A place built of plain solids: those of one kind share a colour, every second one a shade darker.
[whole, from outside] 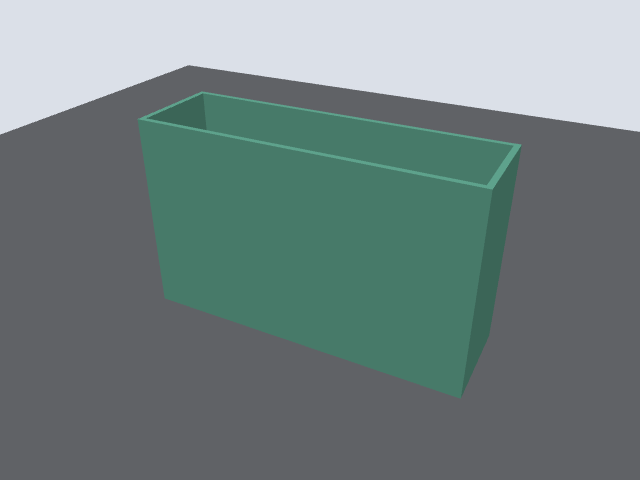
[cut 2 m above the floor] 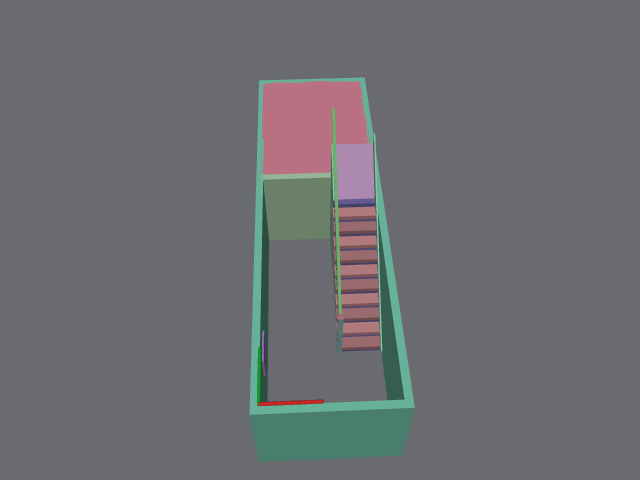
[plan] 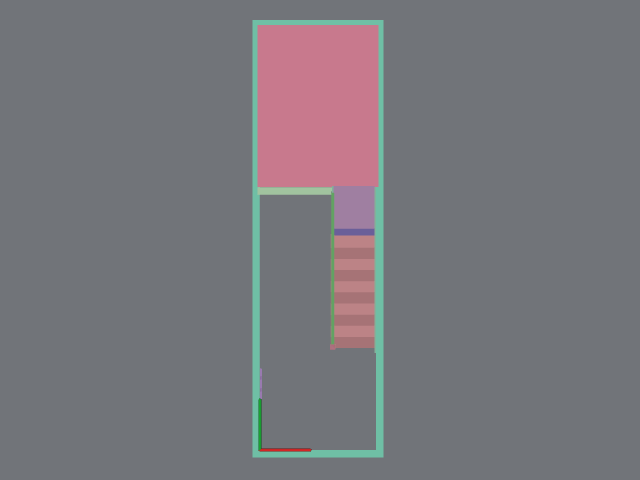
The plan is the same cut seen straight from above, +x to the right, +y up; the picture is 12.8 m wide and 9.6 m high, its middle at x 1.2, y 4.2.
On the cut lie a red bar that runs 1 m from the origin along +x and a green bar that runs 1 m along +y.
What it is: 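A row house's entrance hall, a dwelling of no particular year; the hall below, the landing 2.90 m above it, and between them a joiner's timber flight of 15 risers of about 0.193 m on goings of about 0.223 m, 0.82 m clear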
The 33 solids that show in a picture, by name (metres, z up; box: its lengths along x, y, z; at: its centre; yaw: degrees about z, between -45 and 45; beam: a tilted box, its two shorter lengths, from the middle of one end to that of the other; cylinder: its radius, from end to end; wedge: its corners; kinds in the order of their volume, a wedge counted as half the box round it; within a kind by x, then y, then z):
{
 "upper_1": {"box": [2.42, 3.24, 2.94], "at": [1.16, 6.88, 1.42]},
 "wall_1": {"box": [0.15, 8.75, 5.43], "at": [-0.07, 4.22, 2.67]},
 "wall_2": {"box": [2.62, 0.15, 5.43], "at": [1.16, -0.07, 2.67]},
 "wall_3": {"box": [2.62, 0.15, 5.43], "at": [1.16, 8.53, 2.67]},
 "wall_4": {"box": [0.15, 8.75, 5.43], "at": [2.4, 4.22, 2.67]},
 "carriage_1": {"wedge": [[1.47, 2.09, -0.05], [1.47, 2.09, 0.0], [1.47, 5.28, -0.05], [1.47, 5.28, 2.76], [2.3, 2.09, -0.05], [2.3, 2.09, 0.0], [2.3, 5.28, -0.05], [2.3, 5.28, 2.76]]},
 "upper_edge_1": {"box": [1.48, 0.16, 2.94], "at": [0.69, 5.18, 1.42]},
 "string_1": {"wedge": [[1.44, 2.06, -0.05], [1.44, 2.06, -0.01], [1.44, 5.28, -0.05], [1.44, 5.28, 2.78], [1.47, 2.06, -0.05], [1.47, 2.06, -0.01], [1.47, 5.28, -0.05], [1.47, 5.28, 2.78]]},
 "string_2": {"wedge": [[2.29, 1.94, -0.05], [2.29, 1.94, 0.16], [2.29, 5.26, -0.05], [2.29, 5.26, 3.04], [2.32, 1.94, -0.05], [2.32, 1.94, 0.16], [2.32, 5.26, -0.05], [2.32, 5.26, 3.04]]},
 "rail_1": {"wedge": [[1.42, 2.1, 1.1], [1.42, 2.1, 1.17], [1.42, 5.14, 3.73], [1.42, 5.14, 3.81], [1.49, 2.1, 1.1], [1.49, 2.1, 1.17], [1.49, 5.14, 3.73], [1.49, 5.14, 3.81]]},
 "riser_1": {"wedge": [[1.44, 2.06, -0.05], [1.44, 2.06, 0.09], [1.44, 2.31, 0.07], [1.44, 2.31, 0.1], [2.3, 2.06, -0.05], [2.3, 2.06, 0.09], [2.3, 2.31, 0.07], [2.3, 2.31, 0.1]]},
 "riser_2": {"wedge": [[1.44, 2.28, 0.16], [1.44, 2.28, 0.29], [1.44, 2.54, 0.26], [1.44, 2.54, 0.29], [2.3, 2.28, 0.16], [2.3, 2.28, 0.29], [2.3, 2.54, 0.26], [2.3, 2.54, 0.29]]},
 "riser_3": {"wedge": [[1.44, 2.51, 0.35], [1.44, 2.51, 0.48], [1.44, 2.76, 0.45], [1.44, 2.76, 0.48], [2.3, 2.51, 0.35], [2.3, 2.51, 0.48], [2.3, 2.76, 0.45], [2.3, 2.76, 0.48]]},
 "riser_4": {"wedge": [[1.44, 2.73, 0.54], [1.44, 2.73, 0.67], [1.44, 2.98, 0.65], [1.44, 2.98, 0.68], [2.3, 2.73, 0.54], [2.3, 2.73, 0.67], [2.3, 2.98, 0.65], [2.3, 2.98, 0.68]]},
 "riser_5": {"wedge": [[1.44, 2.95, 0.74], [1.44, 2.95, 0.87], [1.44, 3.21, 0.84], [1.44, 3.21, 0.87], [2.3, 2.95, 0.74], [2.3, 2.95, 0.87], [2.3, 3.21, 0.84], [2.3, 3.21, 0.87]]},
 "riser_6": {"wedge": [[1.44, 3.18, 0.93], [1.44, 3.18, 1.06], [1.44, 3.43, 1.03], [1.44, 3.43, 1.06], [2.3, 3.18, 0.93], [2.3, 3.18, 1.06], [2.3, 3.43, 1.03], [2.3, 3.43, 1.06]]},
 "riser_7": {"wedge": [[1.44, 3.4, 1.12], [1.44, 3.4, 1.25], [1.44, 3.65, 1.23], [1.44, 3.65, 1.26], [2.3, 3.4, 1.12], [2.3, 3.4, 1.25], [2.3, 3.65, 1.23], [2.3, 3.65, 1.26]]},
 "riser_8": {"wedge": [[1.44, 3.62, 1.32], [1.44, 3.62, 1.45], [1.44, 3.87, 1.42], [1.44, 3.87, 1.45], [2.3, 3.62, 1.32], [2.3, 3.62, 1.45], [2.3, 3.87, 1.42], [2.3, 3.87, 1.45]]},
 "riser_9": {"wedge": [[1.44, 3.84, 1.51], [1.44, 3.84, 1.64], [1.44, 4.1, 1.61], [1.44, 4.1, 1.64], [2.3, 3.84, 1.51], [2.3, 3.84, 1.64], [2.3, 4.1, 1.61], [2.3, 4.1, 1.64]]},
 "riser_10": {"wedge": [[1.44, 4.07, 1.7], [1.44, 4.07, 1.83], [1.44, 4.32, 1.8], [1.44, 4.32, 1.84], [2.3, 4.07, 1.7], [2.3, 4.07, 1.83], [2.3, 4.32, 1.8], [2.3, 4.32, 1.84]]},
 "riser_11": {"wedge": [[1.44, 4.29, 1.9], [1.44, 4.29, 2.03], [1.44, 4.54, 2.0], [1.44, 4.54, 2.03], [2.3, 4.29, 1.9], [2.3, 4.29, 2.03], [2.3, 4.54, 2.0], [2.3, 4.54, 2.03]]},
 "tread_1": {"wedge": [[1.42, 2.04, 0.09], [1.42, 2.04, 0.19], [1.42, 2.31, 0.09], [1.42, 2.31, 0.19], [2.3, 2.04, 0.09], [2.3, 2.04, 0.19], [2.3, 2.31, 0.09], [2.3, 2.31, 0.19]]},
 "tread_2": {"wedge": [[1.42, 2.26, 0.28], [1.42, 2.26, 0.38], [1.42, 2.54, 0.28], [1.42, 2.54, 0.38], [2.3, 2.26, 0.28], [2.3, 2.26, 0.38], [2.3, 2.54, 0.28], [2.3, 2.54, 0.38]]},
 "tread_3": {"wedge": [[1.42, 2.48, 0.47], [1.42, 2.48, 0.57], [1.42, 2.76, 0.47], [1.42, 2.76, 0.57], [2.3, 2.48, 0.47], [2.3, 2.48, 0.57], [2.3, 2.76, 0.47], [2.3, 2.76, 0.57]]},
 "tread_4": {"wedge": [[1.42, 2.71, 0.67], [1.42, 2.71, 0.77], [1.42, 2.98, 0.67], [1.42, 2.98, 0.77], [2.3, 2.71, 0.67], [2.3, 2.71, 0.77], [2.3, 2.98, 0.67], [2.3, 2.98, 0.77]]},
 "tread_5": {"wedge": [[1.42, 2.93, 0.86], [1.42, 2.93, 0.96], [1.42, 3.21, 0.86], [1.42, 3.21, 0.96], [2.3, 2.93, 0.86], [2.3, 2.93, 0.96], [2.3, 3.21, 0.86], [2.3, 3.21, 0.96]]},
 "tread_6": {"wedge": [[1.42, 3.15, 1.05], [1.42, 3.15, 1.15], [1.42, 3.43, 1.05], [1.42, 3.43, 1.15], [2.3, 3.15, 1.05], [2.3, 3.15, 1.15], [2.3, 3.43, 1.05], [2.3, 3.43, 1.15]]},
 "tread_7": {"wedge": [[1.42, 3.38, 1.25], [1.42, 3.38, 1.35], [1.42, 3.65, 1.25], [1.42, 3.65, 1.35], [2.3, 3.38, 1.25], [2.3, 3.38, 1.35], [2.3, 3.65, 1.25], [2.3, 3.65, 1.35]]},
 "tread_8": {"wedge": [[1.42, 3.6, 1.44], [1.42, 3.6, 1.54], [1.42, 3.87, 1.44], [1.42, 3.87, 1.54], [2.3, 3.6, 1.44], [2.3, 3.6, 1.54], [2.3, 3.87, 1.44], [2.3, 3.87, 1.54]]},
 "tread_9": {"wedge": [[1.42, 3.82, 1.63], [1.42, 3.82, 1.73], [1.42, 4.1, 1.63], [1.42, 4.1, 1.73], [2.3, 3.82, 1.63], [2.3, 3.82, 1.73], [2.3, 4.1, 1.63], [2.3, 4.1, 1.73]]},
 "tread_10": {"wedge": [[1.42, 4.04, 1.92], [1.42, 4.05, 1.82], [1.42, 4.32, 1.83], [1.42, 4.32, 1.93], [2.3, 4.04, 1.92], [2.3, 4.05, 1.82], [2.3, 4.32, 1.83], [2.3, 4.32, 1.93]]},
 "newel_foot_1": {"box": [0.1, 0.1, 1.33], "at": [1.46, 2.06, 0.61]},
 "wall_mirror_1": {"box": [0.034, 0.62, 0.56], "at": [0.02, 1.32, 1.33]}
}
